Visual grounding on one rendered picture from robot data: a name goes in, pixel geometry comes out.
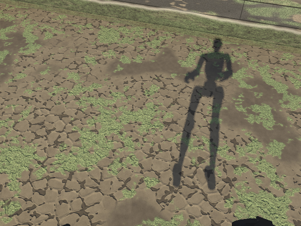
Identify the robot right hand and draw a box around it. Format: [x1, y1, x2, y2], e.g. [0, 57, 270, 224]
[231, 216, 276, 226]

